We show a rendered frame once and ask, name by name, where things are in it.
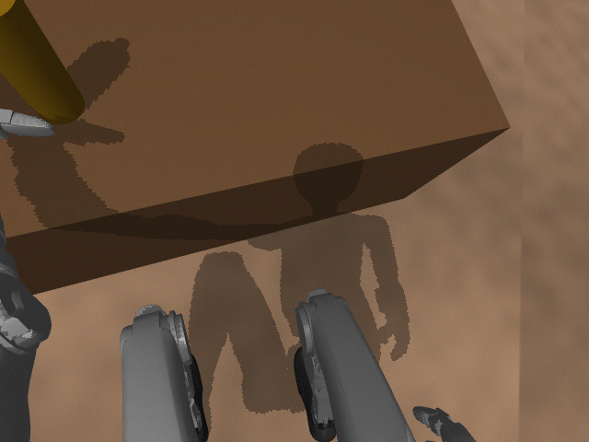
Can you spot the left robot hand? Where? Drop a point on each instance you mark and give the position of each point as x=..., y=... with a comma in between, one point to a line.
x=23, y=125

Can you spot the left robot foot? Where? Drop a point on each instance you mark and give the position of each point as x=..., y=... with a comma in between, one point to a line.
x=202, y=429

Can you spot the right robot foot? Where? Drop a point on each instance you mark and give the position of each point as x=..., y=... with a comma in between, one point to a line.
x=321, y=432

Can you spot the bottle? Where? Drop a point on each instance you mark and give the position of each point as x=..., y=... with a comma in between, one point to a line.
x=32, y=67

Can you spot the right robot hand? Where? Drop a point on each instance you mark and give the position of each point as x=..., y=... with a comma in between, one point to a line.
x=441, y=424

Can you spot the left robot arm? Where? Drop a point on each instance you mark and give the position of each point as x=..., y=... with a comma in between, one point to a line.
x=24, y=324

